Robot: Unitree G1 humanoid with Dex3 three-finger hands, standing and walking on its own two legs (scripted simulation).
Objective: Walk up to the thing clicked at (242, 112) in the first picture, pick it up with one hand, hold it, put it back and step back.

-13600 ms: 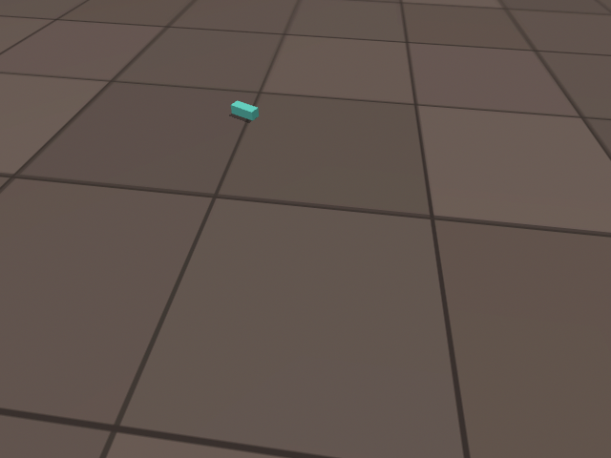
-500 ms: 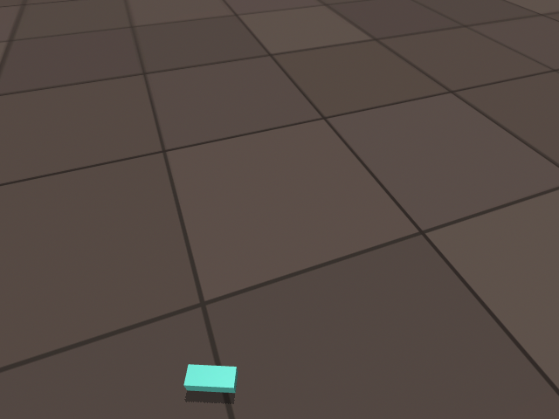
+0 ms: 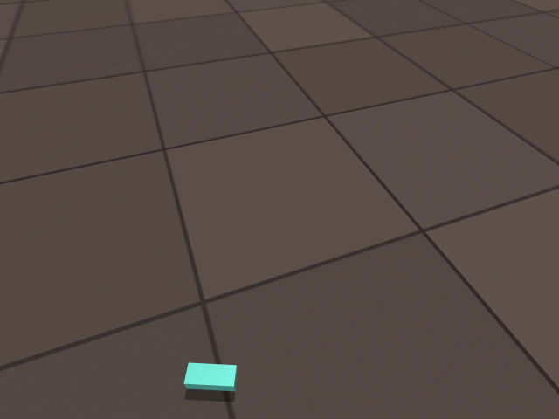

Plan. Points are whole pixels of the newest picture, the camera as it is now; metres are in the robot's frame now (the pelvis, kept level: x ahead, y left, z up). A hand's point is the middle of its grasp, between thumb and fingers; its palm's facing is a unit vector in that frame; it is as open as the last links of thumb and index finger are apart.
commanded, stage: stand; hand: left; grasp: from above
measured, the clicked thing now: (211, 377) +0.42 +0.23 -0.75
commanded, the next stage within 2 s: rise first in 0.04 s
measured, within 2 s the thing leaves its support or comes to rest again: neither
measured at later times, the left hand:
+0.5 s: hand out of the picture +0.15 +0.25 -0.18, palm faces -0.08 -0.92 -0.38, open 11.0 cm
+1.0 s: hand out of the picture +0.12 +0.26 -0.24, palm faces -0.19 -0.86 -0.47, open 14.1 cm
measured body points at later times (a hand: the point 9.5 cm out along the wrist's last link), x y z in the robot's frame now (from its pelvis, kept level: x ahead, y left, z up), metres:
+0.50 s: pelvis -0.01 +0.00 -0.03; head +0.06 +0.01 +0.42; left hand +0.15 +0.30 -0.15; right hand +0.09 -0.26 -0.15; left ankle +0.00 +0.13 -0.75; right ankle -0.02 -0.14 -0.75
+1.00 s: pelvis -0.01 +0.01 -0.11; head +0.09 +0.02 +0.33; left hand +0.13 +0.31 -0.21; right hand +0.17 -0.24 -0.19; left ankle +0.00 +0.13 -0.75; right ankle -0.02 -0.14 -0.75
